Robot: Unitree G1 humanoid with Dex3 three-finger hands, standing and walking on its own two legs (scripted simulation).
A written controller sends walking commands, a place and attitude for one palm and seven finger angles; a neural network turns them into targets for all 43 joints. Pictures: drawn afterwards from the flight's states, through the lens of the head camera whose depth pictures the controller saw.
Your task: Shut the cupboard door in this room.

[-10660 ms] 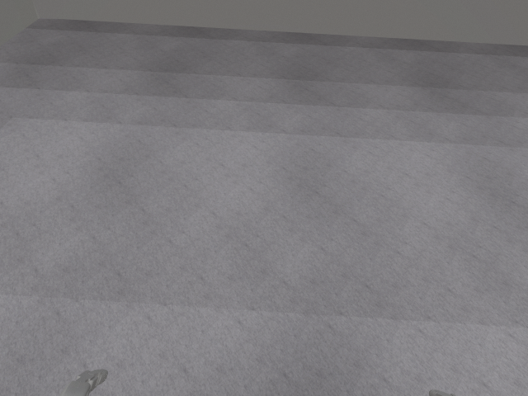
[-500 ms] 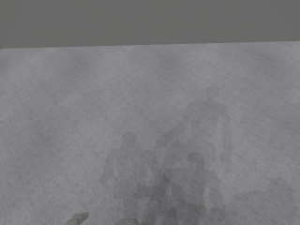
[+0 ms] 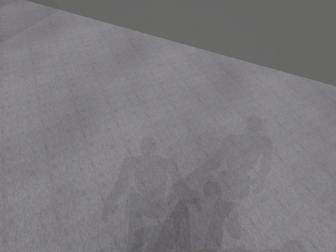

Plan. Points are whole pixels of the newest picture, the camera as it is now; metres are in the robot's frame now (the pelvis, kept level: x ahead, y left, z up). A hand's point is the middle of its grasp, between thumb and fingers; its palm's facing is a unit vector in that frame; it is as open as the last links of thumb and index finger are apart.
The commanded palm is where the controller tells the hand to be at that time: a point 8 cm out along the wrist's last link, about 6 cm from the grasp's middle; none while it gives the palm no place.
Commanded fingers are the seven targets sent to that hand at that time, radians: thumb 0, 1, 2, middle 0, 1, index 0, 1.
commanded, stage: turn or walk to find it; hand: left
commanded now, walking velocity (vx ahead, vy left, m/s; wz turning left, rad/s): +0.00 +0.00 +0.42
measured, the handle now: out of the picture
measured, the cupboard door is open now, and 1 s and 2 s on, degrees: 90 90 90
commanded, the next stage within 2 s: none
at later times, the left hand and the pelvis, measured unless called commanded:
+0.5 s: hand out of the picture +0.05 +0.16 -0.14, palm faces +0.19 -0.94 -0.28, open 7.4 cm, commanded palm none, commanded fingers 0.00 0.90 0.90 -0.20 -0.30 -0.20 -0.30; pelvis -0.03 -0.05 +0.00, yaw +12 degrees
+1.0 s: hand out of the picture -0.15 +0.17 -0.18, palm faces +0.48 -0.84 -0.24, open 7.4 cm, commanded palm none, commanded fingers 0.00 0.90 0.90 -0.20 -0.30 -0.20 -0.30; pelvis -0.07 -0.03 -0.01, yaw +26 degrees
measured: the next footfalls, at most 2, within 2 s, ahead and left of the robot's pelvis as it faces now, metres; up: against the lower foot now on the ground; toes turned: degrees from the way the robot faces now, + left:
right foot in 0.42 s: +0.04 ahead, -0.14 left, +0.00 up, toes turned +6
left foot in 0.92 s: -0.08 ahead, +0.09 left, +0.00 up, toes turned +29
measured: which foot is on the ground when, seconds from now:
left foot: down 0.00-0.42, up 0.44-0.90, down 0.92-1.00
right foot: up 0.00-0.40, down 0.42-0.92, up 0.94-1.00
